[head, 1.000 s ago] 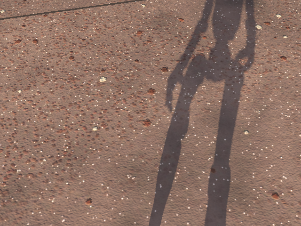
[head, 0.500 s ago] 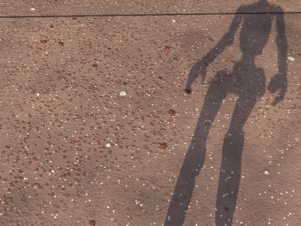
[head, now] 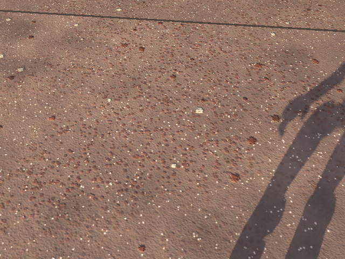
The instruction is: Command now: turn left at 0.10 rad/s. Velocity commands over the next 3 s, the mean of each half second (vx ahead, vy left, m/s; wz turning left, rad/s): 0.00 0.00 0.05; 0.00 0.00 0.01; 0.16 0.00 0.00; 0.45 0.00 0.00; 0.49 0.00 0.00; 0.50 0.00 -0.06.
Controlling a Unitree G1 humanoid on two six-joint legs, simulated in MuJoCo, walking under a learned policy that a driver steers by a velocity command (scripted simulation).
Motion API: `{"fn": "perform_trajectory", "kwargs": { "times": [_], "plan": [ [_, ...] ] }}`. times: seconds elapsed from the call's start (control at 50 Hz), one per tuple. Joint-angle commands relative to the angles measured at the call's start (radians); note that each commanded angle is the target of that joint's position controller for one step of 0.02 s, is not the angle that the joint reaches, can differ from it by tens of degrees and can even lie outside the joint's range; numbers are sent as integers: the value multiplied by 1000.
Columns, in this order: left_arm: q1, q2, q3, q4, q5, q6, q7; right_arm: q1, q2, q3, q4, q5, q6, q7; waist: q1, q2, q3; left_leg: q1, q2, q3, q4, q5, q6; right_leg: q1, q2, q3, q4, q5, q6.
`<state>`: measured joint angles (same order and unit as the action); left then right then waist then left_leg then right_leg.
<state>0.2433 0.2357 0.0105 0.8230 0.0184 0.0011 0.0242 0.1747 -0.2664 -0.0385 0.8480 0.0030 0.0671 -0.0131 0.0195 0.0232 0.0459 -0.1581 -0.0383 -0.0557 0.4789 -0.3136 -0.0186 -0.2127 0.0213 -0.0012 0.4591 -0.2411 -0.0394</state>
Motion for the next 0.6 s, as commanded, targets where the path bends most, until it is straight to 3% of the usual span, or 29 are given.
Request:
{"fn": "perform_trajectory", "kwargs": {
  "times": [0.02, 0.04, 0.06, 0.08, 0.12, 0.18, 0.32, 0.6],
  "plan": [
    [33, 139, 33, -31, -8, -13, -2, 74, -127, -15, -11, -22, -36, -24, -17, -82, -123, 222, 122, -101, -221, 285, 46, -23, -171, 169, -16, 382, -35],
    [61, 97, 23, -36, -16, -19, -7, 26, -177, -19, -12, -24, -42, -23, 37, 59, -99, 196, 232, -194, -153, 517, 98, -73, -81, 90, -44, 140, -7],
    [51, 87, 16, -1, -11, -9, 1, -7, -118, -3, -4, -10, -48, -13, 15, 75, -82, 64, 245, -175, -144, 466, 130, 44, -71, 73, -104, 35, 3],
    [23, 110, 23, 11, -5, -3, 3, -32, -92, 6, -2, -10, -54, -7, 9, 75, -40, 30, 192, -154, -158, 344, 106, 61, -66, 84, -113, 77, 5],
    [-7, 138, 32, 29, -5, 1, -3, 1, -94, 12, 31, -15, -61, -13, -13, 85, -18, 0, 144, -129, -182, 269, 78, 93, -79, 90, -108, 171, 3],
    [27, 111, 24, 79, -7, -1, -6, 28, -92, 16, 75, -8, -67, -19, -7, 46, -5, 3, 131, -118, -193, 226, 73, 94, -91, 93, -127, 176, 8],
    [29, 96, 17, 170, -7, 3, -3, 35, -84, 27, 136, -9, -74, -20, -5, -4, 17, -37, 125, -121, -221, 142, 80, 105, -95, 95, -142, 147, 17],
    [49, 67, -1, 277, -9, 2, 5, 111, -46, 46, 229, -10, -78, -24, -9, -18, 16, -42, 109, -102, -210, 152, 82, 88, -104, 97, -134, 136, 14]
  ]
}}
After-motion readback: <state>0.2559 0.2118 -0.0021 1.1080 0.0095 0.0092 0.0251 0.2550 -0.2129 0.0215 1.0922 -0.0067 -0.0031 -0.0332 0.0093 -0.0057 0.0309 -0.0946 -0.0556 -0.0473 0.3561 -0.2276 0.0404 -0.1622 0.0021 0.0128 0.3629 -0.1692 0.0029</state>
